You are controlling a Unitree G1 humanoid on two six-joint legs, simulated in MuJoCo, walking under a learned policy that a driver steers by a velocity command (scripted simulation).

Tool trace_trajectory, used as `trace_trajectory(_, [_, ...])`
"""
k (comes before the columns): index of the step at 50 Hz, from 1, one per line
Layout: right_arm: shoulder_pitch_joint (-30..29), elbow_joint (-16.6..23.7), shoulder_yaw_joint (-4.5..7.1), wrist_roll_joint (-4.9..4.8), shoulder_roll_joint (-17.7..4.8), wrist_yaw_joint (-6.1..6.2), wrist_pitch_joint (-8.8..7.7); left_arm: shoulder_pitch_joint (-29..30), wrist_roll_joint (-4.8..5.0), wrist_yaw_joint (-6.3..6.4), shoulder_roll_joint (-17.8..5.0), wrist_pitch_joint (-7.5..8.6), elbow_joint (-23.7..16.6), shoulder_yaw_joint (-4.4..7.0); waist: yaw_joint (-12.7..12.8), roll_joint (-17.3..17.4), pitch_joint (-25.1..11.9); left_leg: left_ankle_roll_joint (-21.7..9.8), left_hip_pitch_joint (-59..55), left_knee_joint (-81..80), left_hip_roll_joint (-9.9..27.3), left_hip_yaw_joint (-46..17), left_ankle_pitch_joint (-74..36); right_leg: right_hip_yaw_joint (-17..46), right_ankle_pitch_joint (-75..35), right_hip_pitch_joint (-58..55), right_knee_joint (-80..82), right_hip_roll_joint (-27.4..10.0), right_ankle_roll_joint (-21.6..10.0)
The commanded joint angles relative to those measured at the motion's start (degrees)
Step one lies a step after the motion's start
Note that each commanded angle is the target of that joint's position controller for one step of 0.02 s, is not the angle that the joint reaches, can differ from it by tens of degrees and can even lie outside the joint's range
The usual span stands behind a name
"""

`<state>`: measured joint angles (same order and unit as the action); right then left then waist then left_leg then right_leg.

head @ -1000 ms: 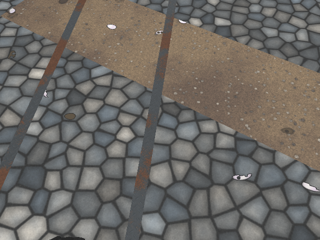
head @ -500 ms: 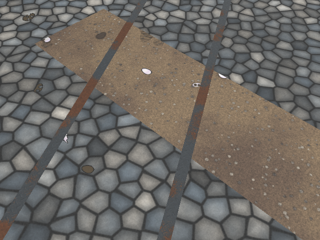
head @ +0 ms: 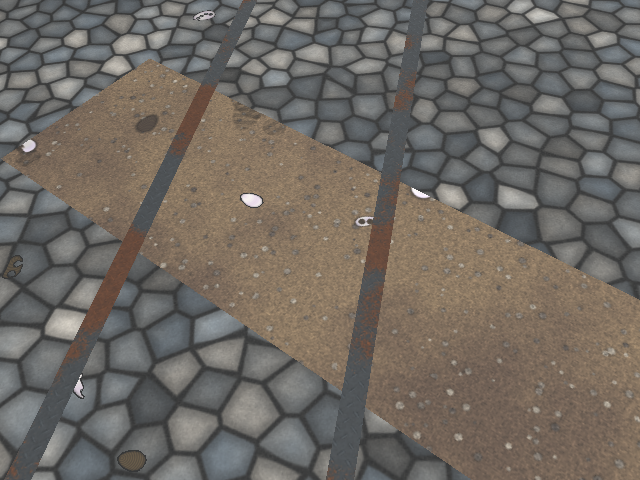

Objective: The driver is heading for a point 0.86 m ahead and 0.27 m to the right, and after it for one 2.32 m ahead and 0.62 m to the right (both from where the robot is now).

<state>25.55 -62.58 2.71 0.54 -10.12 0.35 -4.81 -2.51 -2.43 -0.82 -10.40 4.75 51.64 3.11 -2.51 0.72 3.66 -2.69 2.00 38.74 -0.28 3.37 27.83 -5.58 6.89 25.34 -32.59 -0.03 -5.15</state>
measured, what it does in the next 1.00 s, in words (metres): walks ahead, turning right: left foot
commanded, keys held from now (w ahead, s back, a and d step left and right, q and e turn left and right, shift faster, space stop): w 0.40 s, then w+e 0.10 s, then e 0.50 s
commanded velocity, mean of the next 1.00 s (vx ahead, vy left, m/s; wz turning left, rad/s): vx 0.35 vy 0.00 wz -0.23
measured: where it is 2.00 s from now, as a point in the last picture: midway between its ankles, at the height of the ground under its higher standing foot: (376, 451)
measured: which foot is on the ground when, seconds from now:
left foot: up 0.00-0.50, down 0.52-1.00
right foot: down 0.00-0.54, up 0.56-1.00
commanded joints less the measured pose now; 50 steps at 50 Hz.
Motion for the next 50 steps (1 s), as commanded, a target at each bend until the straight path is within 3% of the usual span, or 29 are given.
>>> trace_trajectory(1, [2.11, 4.02, 1.41, -0.07, -6.18, -0.29, -0.22, -20.10, 1.05, 0.29, -13.07, -0.67, 4.00, 3.63, 6.28, -6.95, -12.79, -3.22, 33.18, 35.79, 0.08, -6.67, -1.41, 37.83, 16.02, -35.59, 17.72, -21.39, -10.26])
trace_trajectory(2, [-2.16, 5.26, 1.35, 0.28, -5.71, -0.64, -0.54, -14.78, 1.39, 0.14, -9.10, -0.52, 2.78, 2.54, 5.08, -3.80, -5.85, -3.29, 33.52, 33.53, 2.30, -6.26, -7.15, 30.47, 14.30, -26.85, 19.51, -19.44, -8.55])
trace_trajectory(3, [-3.90, 5.48, 1.26, 0.37, -4.51, -0.80, -0.57, -12.30, 1.22, 0.06, -6.68, -0.15, 2.53, 1.82, 3.54, -2.95, -2.92, -3.25, 31.68, 30.34, 4.17, -6.07, -10.74, 25.11, 9.68, -21.50, 21.40, -16.65, -6.71])
trace_trajectory(5, [-2.56, 5.02, 1.18, 1.53, -3.12, -1.21, 0.63, -12.91, 1.54, 0.58, -3.73, 0.52, 3.72, 0.79, 1.16, -4.91, -2.00, -2.01, 27.37, 26.66, 5.62, -5.37, -13.22, 17.80, 1.32, -16.65, 23.12, -13.04, -4.82])
trace_trajectory(8, [-4.80, 5.83, 1.34, 1.72, -2.73, -1.71, 1.93, -17.96, 1.73, 1.01, -5.22, 1.43, 5.62, 0.82, 0.57, -4.06, -1.39, -0.55, 29.35, 24.21, 5.83, -3.78, -15.38, 13.71, -7.35, -17.07, 23.91, -11.84, -5.49])
trace_trajectory(11, [-12.31, 8.42, 1.26, 1.60, -3.26, -1.99, 2.55, -21.56, 1.79, 1.13, -5.68, 1.41, 6.40, 0.67, 1.90, -3.98, 0.78, 0.80, 35.55, 19.06, 6.87, -2.51, -20.45, 11.86, -9.51, -19.13, 25.47, -11.29, -5.70])
trace_trajectory(16, [-23.16, 12.24, 0.38, 0.85, -2.58, -2.20, 2.33, -26.07, 1.72, 1.24, -5.33, 1.45, 7.38, 0.12, 4.42, -3.94, 2.36, 1.58, 36.51, 5.05, 5.61, -0.04, -26.74, 8.76, -16.30, -23.00, 25.58, -10.17, -5.32])
trace_trajectory(21, [-29.50, 15.12, 0.11, 0.69, -3.32, -2.08, 1.65, -29.89, 1.16, 1.86, -5.74, 1.17, 9.17, 0.07, 6.05, -4.47, 3.56, -0.57, 35.11, -3.42, 3.49, 1.28, -25.21, 8.57, -23.43, -30.06, 22.86, -12.28, -6.16])
trace_trajectory(23, [-28.31, 15.59, 0.42, 0.61, -4.11, -1.91, 1.02, -28.54, 0.89, 2.17, -6.72, 0.92, 9.22, 0.29, 4.38, -4.48, 3.12, -1.87, 32.08, -5.89, 2.29, 0.98, -21.42, 9.31, -31.08, -32.01, 19.09, -13.19, -6.00])
trace_trajectory(25, [-18.95, 13.02, 1.31, 0.53, -5.71, -1.08, 0.19, -25.78, 0.80, 2.11, -8.08, 0.79, 8.64, 0.64, 0.18, -4.80, -1.68, -3.47, 19.31, -9.37, -1.08, 1.90, -18.40, 8.82, -43.46, -30.85, 8.85, -11.92, -4.59])
trace_trajectory(26, [-9.30, 9.91, 2.02, 1.24, -7.04, -0.39, -0.63, -24.59, 1.35, 1.92, -7.66, 0.67, 8.35, 0.49, -3.80, -2.90, -6.58, -4.68, 6.55, -13.24, -0.61, 1.29, -23.95, 7.12, -41.02, -26.27, -2.30, -9.01, -3.09])
trace_trajectory(27, [0.08, 8.50, 3.21, 2.98, -11.79, 0.48, -1.33, -24.69, 2.44, 1.76, -5.45, 0.83, 6.38, -0.20, -6.08, 1.84, -14.37, -7.01, -9.10, -12.48, 11.87, -10.57, -29.98, 5.40, -21.16, -14.46, -18.59, -5.27, -1.52])
trace_trajectory(28, [-0.14, 9.32, 4.24, 3.15, -16.46, 0.14, -0.96, -32.98, 5.22, 2.13, 0.17, 0.14, 6.08, -1.07, -2.03, 13.73, -22.35, -15.43, -21.75, -15.38, 29.02, -32.87, -44.31, 2.04, 25.87, 3.08, -39.32, 4.91, 0.79])
trace_trajectory(29, [-4.00, 11.00, 3.68, 0.86, -13.15, -0.07, -0.13, -28.65, 3.14, 2.76, -6.49, -0.68, 6.35, 0.85, -1.53, 2.47, -20.06, -14.32, -14.90, -16.13, 26.21, -30.86, -49.96, 8.54, 23.23, 4.07, -43.14, 2.00, 0.32])
trace_trajectory(30, [-9.63, 11.69, 2.40, 0.58, -9.51, -0.06, -0.23, -24.49, 2.68, 2.70, -5.66, -0.92, 5.04, 1.15, 0.77, 1.46, -12.61, -12.62, -7.08, -16.74, 24.31, -21.17, -54.18, 8.73, 19.59, 4.99, -42.39, 0.28, 0.64])
trace_trajectory(31, [-11.91, 11.84, 1.56, 0.63, -6.63, -0.06, -0.40, -22.75, 2.14, 2.54, -4.29, -1.23, 4.70, 1.10, 1.88, 0.60, -8.03, -10.52, -0.86, -18.61, 21.67, -14.63, -56.61, 8.10, 17.58, 4.62, -40.05, -1.51, 1.08])
trace_trajectory(33, [-12.41, 11.31, 0.80, 0.22, -4.40, 0.87, -0.45, -23.29, 0.85, 1.70, -3.44, -3.07, 4.65, 1.70, 4.15, 3.80, -5.12, -7.84, 6.73, -21.23, 17.89, -6.83, -54.89, 7.30, 15.37, 1.47, -36.88, -2.87, 2.18])
trace_trajectory(37, [-11.36, 11.82, 1.10, 0.45, -7.19, 1.34, -1.05, -21.57, 0.76, 1.02, -2.48, -5.56, 2.81, 2.07, 6.07, 4.32, -6.09, -8.80, 9.80, -22.39, 17.75, -0.43, -56.66, 5.49, 10.91, 1.91, -34.41, -2.01, 3.47])
trace_trajectory(41, [-11.46, 12.11, 0.99, 0.49, -7.47, 1.79, -0.08, -14.24, 0.52, 0.08, -2.34, -6.60, -1.03, 1.38, 5.31, 6.30, -4.70, -8.02, 10.21, -22.22, 16.04, 5.32, -50.47, 3.31, 3.95, 2.63, -21.57, -3.19, 3.95])
trace_trajectory(43, [-10.82, 12.24, 1.32, 0.45, -8.73, 1.76, 0.38, -11.25, 0.61, -0.42, -2.43, -6.79, -2.64, 0.96, 4.27, 6.36, -5.13, -8.09, 10.10, -21.51, 16.71, 6.86, -48.57, 1.69, 2.20, -0.03, -16.09, -2.81, 3.59])
trace_trajectory(50, [-8.78, 12.89, 3.04, 0.98, -12.29, 1.36, 3.60, -7.12, 0.74, -0.77, -5.11, -7.06, -7.34, 1.62, 1.68, 6.08, -4.55, -6.38, 5.77, -14.02, 21.88, 5.30, -34.28, -0.26, 14.04, -3.61, -4.59, -1.63, 1.30])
